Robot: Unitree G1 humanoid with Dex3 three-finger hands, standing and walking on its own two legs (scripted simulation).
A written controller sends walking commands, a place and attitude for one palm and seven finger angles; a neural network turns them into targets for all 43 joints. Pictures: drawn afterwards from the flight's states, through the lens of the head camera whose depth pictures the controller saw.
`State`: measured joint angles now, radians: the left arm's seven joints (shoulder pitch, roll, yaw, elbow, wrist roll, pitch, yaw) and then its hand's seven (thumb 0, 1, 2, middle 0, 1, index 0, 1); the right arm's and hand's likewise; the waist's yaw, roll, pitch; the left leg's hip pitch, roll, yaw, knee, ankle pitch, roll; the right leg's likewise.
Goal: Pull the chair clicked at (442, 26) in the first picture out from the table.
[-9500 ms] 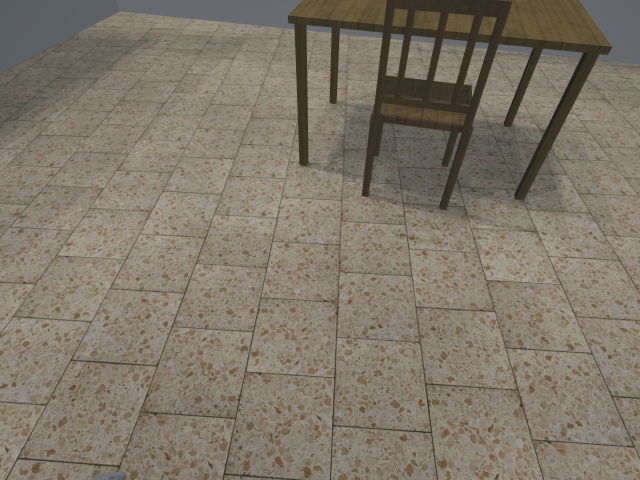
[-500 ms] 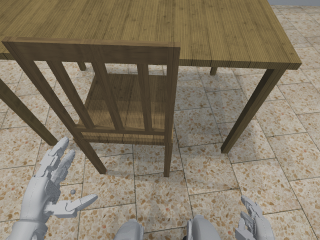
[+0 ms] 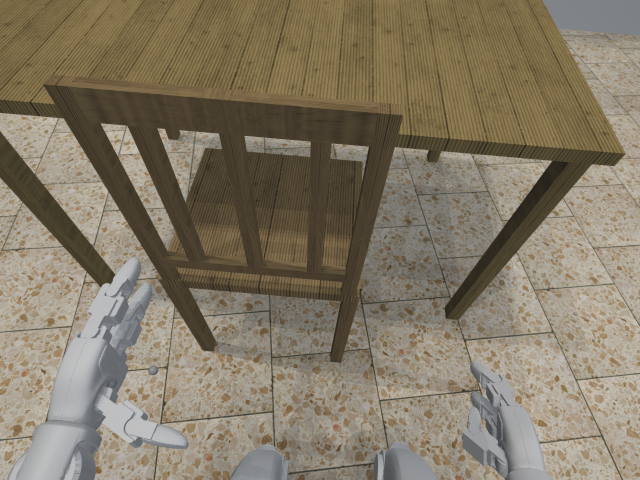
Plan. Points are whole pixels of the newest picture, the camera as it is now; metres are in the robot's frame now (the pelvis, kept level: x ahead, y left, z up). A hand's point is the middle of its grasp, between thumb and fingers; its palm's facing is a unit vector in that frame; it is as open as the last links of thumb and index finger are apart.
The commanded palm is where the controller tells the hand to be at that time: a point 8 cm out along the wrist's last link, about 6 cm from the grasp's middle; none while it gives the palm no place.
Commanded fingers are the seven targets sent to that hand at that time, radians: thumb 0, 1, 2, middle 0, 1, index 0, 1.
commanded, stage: raise the hand toward the chair's back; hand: left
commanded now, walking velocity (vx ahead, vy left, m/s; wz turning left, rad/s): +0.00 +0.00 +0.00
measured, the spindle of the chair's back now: (245, 210) +0.49 +0.15 -0.01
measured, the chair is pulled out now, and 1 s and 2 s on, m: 0.00 0.00 0.00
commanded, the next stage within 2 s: aim the fingers beside a spindle in 0.72 s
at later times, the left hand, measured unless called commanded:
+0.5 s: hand (155, 349) +0.25 +0.20 +0.05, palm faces -0.02 -1.00 -0.06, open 16.9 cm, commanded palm +0.23 +0.26 +0.05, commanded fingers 0.00 -0.50 0.30 -0.06 -0.08 -0.06 -0.08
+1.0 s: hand (170, 350) +0.25 +0.19 +0.04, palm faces -0.02 -1.00 -0.06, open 17.0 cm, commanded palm +0.23 +0.24 +0.04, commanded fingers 0.00 -0.50 0.30 -0.06 -0.08 -0.06 -0.08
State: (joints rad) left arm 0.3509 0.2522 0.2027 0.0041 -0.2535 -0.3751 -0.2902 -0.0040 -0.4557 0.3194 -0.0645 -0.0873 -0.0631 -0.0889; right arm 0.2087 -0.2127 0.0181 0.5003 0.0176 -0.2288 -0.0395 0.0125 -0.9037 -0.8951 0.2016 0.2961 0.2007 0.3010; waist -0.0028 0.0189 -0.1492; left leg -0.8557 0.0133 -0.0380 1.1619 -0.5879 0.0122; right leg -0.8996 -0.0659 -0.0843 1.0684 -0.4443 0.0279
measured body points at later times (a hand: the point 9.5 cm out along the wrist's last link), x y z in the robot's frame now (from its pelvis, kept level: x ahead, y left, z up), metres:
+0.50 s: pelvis +0.00 +0.00 +0.01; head +0.08 +0.01 +0.45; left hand +0.24 +0.25 +0.05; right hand +0.17 -0.25 -0.07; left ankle -0.01 +0.11 -0.65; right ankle +0.04 -0.15 -0.65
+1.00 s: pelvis +0.00 -0.01 +0.00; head +0.07 -0.01 +0.45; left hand +0.24 +0.24 +0.05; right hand +0.17 -0.25 -0.07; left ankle -0.01 +0.11 -0.65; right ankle +0.04 -0.15 -0.65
